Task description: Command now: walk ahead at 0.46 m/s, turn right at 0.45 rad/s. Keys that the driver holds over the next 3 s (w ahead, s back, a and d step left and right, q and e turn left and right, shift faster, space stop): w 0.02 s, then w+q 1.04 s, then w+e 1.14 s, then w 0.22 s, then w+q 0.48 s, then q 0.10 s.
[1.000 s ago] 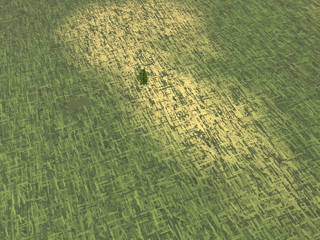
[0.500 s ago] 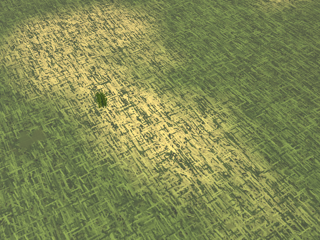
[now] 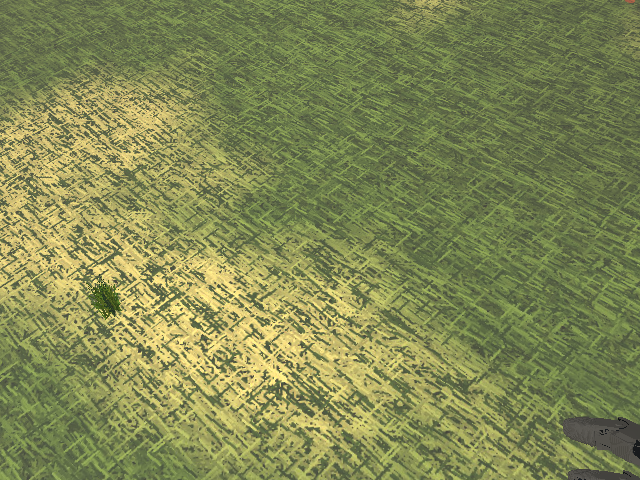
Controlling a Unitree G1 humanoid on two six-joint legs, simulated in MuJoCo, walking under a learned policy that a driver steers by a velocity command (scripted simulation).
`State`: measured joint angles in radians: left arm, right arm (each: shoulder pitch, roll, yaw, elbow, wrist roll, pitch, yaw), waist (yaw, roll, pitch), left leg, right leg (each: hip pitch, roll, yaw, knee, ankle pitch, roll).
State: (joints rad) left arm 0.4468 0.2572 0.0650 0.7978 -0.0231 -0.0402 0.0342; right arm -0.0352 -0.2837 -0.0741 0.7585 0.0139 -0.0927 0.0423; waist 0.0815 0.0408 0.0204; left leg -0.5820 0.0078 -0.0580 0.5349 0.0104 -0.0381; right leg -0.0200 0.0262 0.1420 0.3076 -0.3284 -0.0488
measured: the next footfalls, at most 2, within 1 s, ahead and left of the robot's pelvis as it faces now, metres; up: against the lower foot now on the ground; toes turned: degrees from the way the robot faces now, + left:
left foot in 0.10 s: +0.23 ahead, +0.14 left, +0.00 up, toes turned -3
right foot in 0.58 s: +0.50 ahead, -0.08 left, +0.00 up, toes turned +13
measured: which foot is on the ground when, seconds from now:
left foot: up 0.00-0.08, down 0.10-0.58, up 0.60-1.00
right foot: down 0.00-0.12, up 0.14-0.56, down 0.58-1.00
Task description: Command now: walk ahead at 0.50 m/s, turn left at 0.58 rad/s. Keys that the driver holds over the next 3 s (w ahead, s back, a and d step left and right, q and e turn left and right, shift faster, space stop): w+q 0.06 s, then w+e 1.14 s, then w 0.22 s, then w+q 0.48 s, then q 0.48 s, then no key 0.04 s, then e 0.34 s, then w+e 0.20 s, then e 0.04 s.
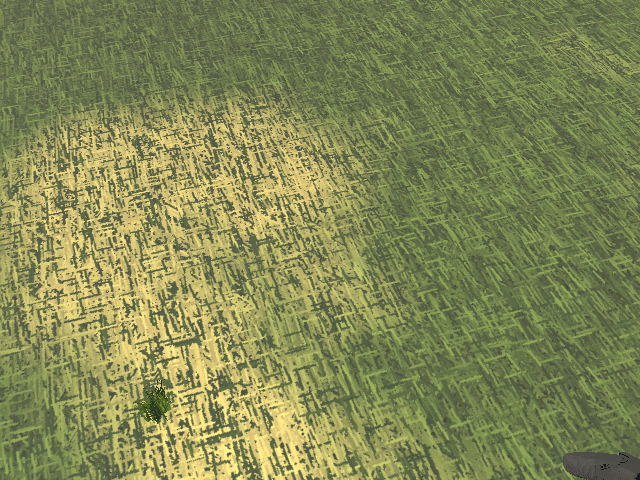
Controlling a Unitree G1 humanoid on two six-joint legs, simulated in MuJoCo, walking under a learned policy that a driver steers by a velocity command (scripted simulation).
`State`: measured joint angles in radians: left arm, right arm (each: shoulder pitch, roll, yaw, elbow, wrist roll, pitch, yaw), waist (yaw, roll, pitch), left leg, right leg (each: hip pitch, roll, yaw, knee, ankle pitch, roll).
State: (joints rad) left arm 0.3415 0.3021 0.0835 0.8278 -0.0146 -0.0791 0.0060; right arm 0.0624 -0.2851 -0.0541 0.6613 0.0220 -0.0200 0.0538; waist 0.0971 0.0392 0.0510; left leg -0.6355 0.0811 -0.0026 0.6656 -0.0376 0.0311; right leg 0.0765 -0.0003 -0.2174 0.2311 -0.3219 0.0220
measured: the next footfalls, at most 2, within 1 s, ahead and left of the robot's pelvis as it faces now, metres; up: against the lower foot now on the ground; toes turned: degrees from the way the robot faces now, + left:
left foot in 0.08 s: +0.21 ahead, +0.12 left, +0.00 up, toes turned +5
right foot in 0.64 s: +0.53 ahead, -0.09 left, +0.00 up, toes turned -10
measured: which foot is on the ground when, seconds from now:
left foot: up 0.00-0.06, down 0.08-0.62, up 0.64-1.00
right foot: down 0.00-0.08, up 0.10-0.62, down 0.64-1.00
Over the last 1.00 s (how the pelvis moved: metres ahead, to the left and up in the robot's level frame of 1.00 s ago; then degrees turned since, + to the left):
0.54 0.07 -0.01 26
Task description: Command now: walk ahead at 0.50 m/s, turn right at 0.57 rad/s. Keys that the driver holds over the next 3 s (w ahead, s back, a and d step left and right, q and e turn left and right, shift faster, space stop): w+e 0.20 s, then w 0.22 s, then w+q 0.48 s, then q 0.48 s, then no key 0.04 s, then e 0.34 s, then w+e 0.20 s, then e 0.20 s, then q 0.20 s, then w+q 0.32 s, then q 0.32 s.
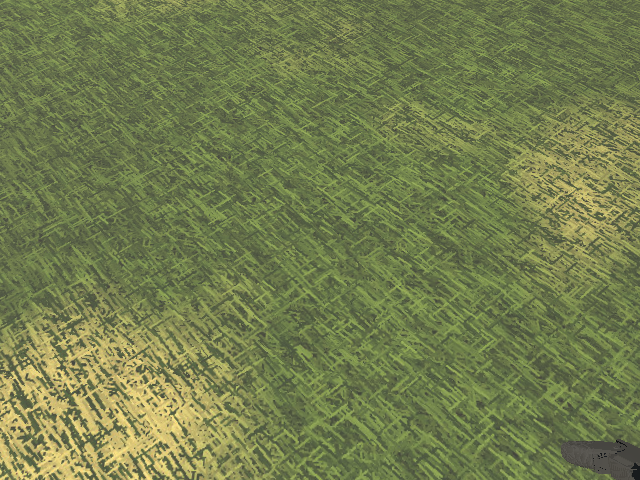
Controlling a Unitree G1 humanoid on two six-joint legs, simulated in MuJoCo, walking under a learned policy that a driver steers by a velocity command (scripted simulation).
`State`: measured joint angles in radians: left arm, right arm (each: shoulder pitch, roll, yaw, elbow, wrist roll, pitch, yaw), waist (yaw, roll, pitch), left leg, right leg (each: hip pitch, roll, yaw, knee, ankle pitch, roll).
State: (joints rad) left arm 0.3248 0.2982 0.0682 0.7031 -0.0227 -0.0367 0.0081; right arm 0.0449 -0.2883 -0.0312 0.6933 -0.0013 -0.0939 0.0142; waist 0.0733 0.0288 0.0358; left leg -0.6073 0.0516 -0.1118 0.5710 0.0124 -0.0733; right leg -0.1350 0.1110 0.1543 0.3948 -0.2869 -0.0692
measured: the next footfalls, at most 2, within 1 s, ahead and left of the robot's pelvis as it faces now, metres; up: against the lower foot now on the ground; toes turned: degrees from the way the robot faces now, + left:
left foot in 0.08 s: +0.23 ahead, +0.15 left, +0.00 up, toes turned -8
right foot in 0.58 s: +0.45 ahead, -0.17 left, +0.00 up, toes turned -11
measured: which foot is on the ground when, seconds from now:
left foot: up 0.00-0.06, down 0.08-0.60, up 0.62-1.00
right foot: down 0.00-0.10, up 0.12-0.56, down 0.58-1.00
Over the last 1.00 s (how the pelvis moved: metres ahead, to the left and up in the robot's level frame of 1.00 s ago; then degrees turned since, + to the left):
0.58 -0.01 0.01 -21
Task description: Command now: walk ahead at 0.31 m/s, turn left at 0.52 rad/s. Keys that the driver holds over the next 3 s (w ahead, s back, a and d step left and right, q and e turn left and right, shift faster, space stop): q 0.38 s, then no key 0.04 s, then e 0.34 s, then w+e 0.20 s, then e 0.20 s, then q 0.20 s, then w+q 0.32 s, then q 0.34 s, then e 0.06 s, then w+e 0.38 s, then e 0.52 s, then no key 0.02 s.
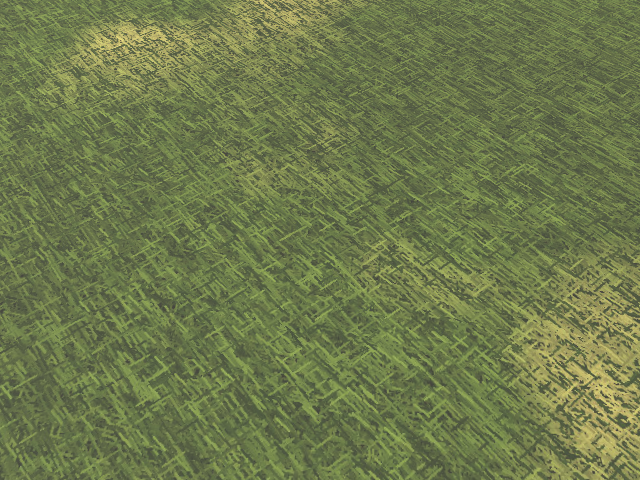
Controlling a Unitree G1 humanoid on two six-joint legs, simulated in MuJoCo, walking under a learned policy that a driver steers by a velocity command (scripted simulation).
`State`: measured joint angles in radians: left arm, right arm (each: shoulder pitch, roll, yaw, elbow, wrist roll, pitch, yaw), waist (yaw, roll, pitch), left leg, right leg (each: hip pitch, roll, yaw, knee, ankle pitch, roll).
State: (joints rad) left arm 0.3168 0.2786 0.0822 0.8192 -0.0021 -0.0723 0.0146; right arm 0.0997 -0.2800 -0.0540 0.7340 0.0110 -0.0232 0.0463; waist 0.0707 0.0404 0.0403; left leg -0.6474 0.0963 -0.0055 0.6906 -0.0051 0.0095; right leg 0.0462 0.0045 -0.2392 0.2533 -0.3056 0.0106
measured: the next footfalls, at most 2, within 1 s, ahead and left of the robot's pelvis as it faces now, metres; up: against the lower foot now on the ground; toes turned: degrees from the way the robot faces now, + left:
left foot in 0.08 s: +0.22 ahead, +0.12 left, +0.00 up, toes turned +6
right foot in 0.56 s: +0.27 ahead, -0.11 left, +0.00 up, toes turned +18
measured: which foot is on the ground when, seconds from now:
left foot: up 0.00-0.06, down 0.08-1.00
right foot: down 0.00-0.08, up 0.10-0.54, down 0.56-0.84, up 0.86-1.00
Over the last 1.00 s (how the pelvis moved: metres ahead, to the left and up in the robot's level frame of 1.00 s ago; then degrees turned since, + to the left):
0.52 -0.05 -0.01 2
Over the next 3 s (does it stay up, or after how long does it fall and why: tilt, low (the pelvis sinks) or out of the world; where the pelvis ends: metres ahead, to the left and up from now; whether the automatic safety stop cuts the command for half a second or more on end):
stays up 0.80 0.07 0.00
